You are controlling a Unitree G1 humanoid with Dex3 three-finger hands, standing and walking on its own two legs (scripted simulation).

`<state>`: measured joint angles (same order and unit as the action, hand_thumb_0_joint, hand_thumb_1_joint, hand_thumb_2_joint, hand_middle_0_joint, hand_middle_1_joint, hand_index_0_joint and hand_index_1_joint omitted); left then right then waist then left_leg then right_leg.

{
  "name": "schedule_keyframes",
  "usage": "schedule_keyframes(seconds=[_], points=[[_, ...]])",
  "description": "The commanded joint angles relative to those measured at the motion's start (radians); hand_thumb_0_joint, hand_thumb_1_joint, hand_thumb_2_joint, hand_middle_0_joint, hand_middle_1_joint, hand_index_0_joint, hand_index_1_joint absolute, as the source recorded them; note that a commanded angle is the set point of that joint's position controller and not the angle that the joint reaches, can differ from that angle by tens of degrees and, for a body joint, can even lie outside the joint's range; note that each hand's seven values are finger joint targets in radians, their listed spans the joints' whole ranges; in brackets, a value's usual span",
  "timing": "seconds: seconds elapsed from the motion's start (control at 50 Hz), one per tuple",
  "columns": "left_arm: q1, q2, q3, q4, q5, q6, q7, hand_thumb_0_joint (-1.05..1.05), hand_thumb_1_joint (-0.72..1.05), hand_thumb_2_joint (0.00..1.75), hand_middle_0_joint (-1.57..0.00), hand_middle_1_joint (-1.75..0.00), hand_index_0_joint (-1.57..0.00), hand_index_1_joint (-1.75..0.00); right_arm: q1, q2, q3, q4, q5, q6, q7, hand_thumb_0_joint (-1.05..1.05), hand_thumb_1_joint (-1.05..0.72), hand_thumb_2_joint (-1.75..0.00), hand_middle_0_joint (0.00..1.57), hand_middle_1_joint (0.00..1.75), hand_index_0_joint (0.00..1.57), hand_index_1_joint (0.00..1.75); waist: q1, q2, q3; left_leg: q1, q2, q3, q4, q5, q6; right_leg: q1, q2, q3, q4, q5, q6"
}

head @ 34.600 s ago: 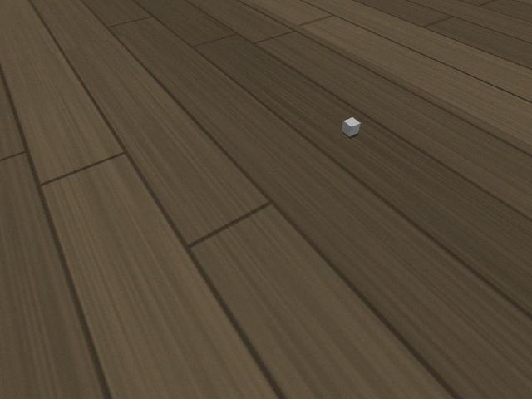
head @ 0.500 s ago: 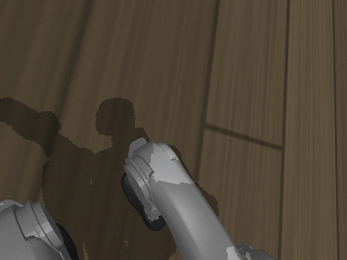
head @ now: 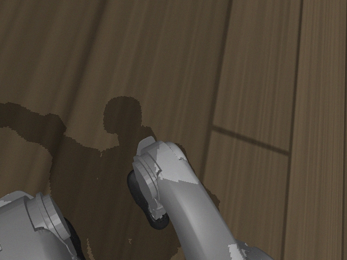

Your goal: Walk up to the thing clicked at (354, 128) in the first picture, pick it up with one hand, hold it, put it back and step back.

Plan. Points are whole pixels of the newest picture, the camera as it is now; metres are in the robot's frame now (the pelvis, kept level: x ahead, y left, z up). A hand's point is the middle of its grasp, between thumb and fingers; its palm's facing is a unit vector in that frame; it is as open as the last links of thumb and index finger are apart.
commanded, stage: close in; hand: left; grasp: from above
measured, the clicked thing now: out of the picture +0.52 +0.33 -0.31
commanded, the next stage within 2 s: rest palm in 0.08 s
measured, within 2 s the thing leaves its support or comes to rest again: neither
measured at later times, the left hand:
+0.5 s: hand out of the picture +0.49 +0.31 -0.24, palm faces -0.20 -0.38 -0.90, open 14.2 cm
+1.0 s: hand out of the picture +0.50 +0.32 -0.25, palm faces -0.19 -0.38 -0.90, open 14.2 cm
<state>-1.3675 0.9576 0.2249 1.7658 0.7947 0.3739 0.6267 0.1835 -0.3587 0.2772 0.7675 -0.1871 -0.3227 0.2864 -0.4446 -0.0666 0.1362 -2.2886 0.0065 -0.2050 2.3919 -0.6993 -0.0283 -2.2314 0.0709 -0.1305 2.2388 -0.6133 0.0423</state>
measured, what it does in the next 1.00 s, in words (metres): stands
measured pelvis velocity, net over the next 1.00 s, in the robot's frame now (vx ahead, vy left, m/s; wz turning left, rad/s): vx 0.00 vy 0.01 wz -0.05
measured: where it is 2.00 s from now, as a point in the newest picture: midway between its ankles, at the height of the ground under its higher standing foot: (116, 234)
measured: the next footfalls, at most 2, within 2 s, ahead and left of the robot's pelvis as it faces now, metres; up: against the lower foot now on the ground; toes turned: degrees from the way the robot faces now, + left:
none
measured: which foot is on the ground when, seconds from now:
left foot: down 0.00-1.00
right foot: down 0.00-1.00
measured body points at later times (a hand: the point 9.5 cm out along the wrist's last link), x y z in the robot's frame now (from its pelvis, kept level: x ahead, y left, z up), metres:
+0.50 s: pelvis +0.00 +0.00 +0.00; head +0.32 +0.09 +0.30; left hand +0.50 +0.33 -0.19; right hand -0.03 -0.24 -0.04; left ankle +0.07 +0.13 -0.31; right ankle +0.12 -0.11 -0.31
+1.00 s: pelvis +0.00 +0.01 +0.00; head +0.33 +0.10 +0.29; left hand +0.51 +0.33 -0.20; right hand -0.01 -0.23 -0.04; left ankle +0.07 +0.13 -0.31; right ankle +0.12 -0.11 -0.31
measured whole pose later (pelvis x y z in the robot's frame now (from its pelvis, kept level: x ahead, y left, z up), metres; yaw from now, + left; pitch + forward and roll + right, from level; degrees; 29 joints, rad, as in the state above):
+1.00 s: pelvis +0.00 +0.01 +0.00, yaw -3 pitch +32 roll -15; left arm -1.42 1.09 0.20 1.79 0.78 0.34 0.68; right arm 0.15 -0.39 0.39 0.65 -0.22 -0.29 0.30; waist -0.51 -0.14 0.24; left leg -2.29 0.01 -0.25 2.42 -0.72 -0.02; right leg -2.21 0.08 -0.17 2.23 -0.62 0.05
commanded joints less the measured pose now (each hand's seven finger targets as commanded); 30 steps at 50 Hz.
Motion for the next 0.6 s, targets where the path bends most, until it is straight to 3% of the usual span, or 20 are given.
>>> schedule_keyframes(seconds=[0.0,0.08,0.16,0.18,0.26,0.44,0.58], points=[[-0.346,0.178,-0.058,-0.118,0.051,-0.010,0.033,0.00,-0.59,1.06,-0.11,-1.06,-0.09,-1.08,0.277,-0.335,-0.076,0.058,-0.003,0.003,-0.003,0.00,-0.91,-0.90,0.20,0.30,0.20,0.30,-0.079,0.531,-0.681,0.498,0.038,0.076,-0.236,0.220,0.026,0.441,0.018,-0.088,-0.193,0.233,-0.065],[-0.315,0.160,-0.065,-0.083,0.056,-0.001,0.005,0.00,-0.57,1.05,-0.10,-1.07,-0.09,-1.08,0.287,-0.335,-0.069,0.043,-0.002,0.009,-0.001,0.00,-0.91,-0.90,0.20,0.30,0.20,0.30,-0.081,0.508,-0.641,0.478,0.035,0.073,-0.230,0.252,0.029,0.438,0.014,-0.092,-0.183,0.248,-0.065],[-0.299,0.200,-0.060,-0.057,0.070,-0.002,0.012,0.00,-0.56,1.03,-0.10,-1.08,-0.10,-1.08,0.292,-0.342,-0.053,0.018,-0.005,0.020,-0.005,0.00,-0.91,-0.90,0.20,0.30,0.20,0.30,-0.077,0.472,-0.639,0.455,0.039,0.069,-0.220,0.262,0.035,0.483,0.021,-0.094,-0.182,0.266,-0.059],[-0.306,0.200,-0.058,-0.081,0.065,-0.006,0.012,0.00,-0.59,1.03,-0.10,-1.01,-0.07,-1.04,0.281,-0.343,-0.057,0.000,-0.003,0.017,-0.006,0.00,-0.90,-0.90,0.20,0.30,0.20,0.30,-0.079,0.475,-0.632,0.458,0.035,0.070,-0.224,0.258,0.036,0.473,0.017,-0.093,-0.181,0.260,-0.060],[-0.290,0.239,-0.055,-0.066,0.056,-0.022,0.030,0.00,-0.57,1.00,-0.09,-1.03,-0.07,-1.04,0.280,-0.345,-0.037,-0.008,-0.013,0.025,-0.010,0.00,-0.90,-0.90,0.20,0.30,0.20,0.30,-0.091,0.447,-0.613,0.417,0.036,0.069,-0.219,0.202,0.044,0.498,0.022,-0.093,-0.199,0.221,-0.052],[-0.308,0.277,-0.023,-0.090,0.009,-0.042,0.105,0.00,-0.58,1.01,-0.09,-1.00,-0.07,-1.02,0.261,-0.366,-0.011,-0.034,-0.034,0.028,0.003,0.00,-0.90,-0.90,0.20,0.30,0.20,0.30,-0.114,0.523,-0.619,0.482,0.048,0.051,-0.222,0.233,0.030,0.511,0.017,-0.106,-0.192,0.246,-0.056],[-0.303,0.300,-0.031,-0.090,0.013,-0.050,0.111,0.00,-0.58,1.06,-0.10,-0.99,-0.07,-1.03,0.247,-0.377,0.013,-0.038,-0.032,0.035,0.012,0.00,-0.91,-0.90,0.20,0.30,0.20,0.30,-0.122,0.544,-0.617,0.495,0.053,0.039,-0.209,0.267,0.027,0.517,0.018,-0.115,-0.188,0.280,-0.056]])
